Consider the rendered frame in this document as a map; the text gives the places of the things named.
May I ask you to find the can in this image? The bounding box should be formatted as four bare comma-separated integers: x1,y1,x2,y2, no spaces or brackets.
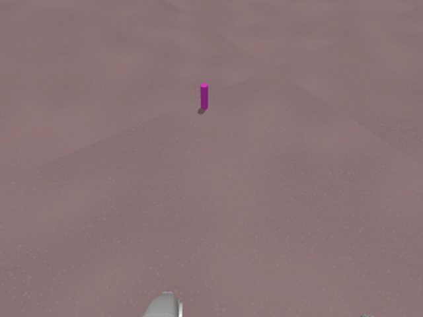
200,83,208,110

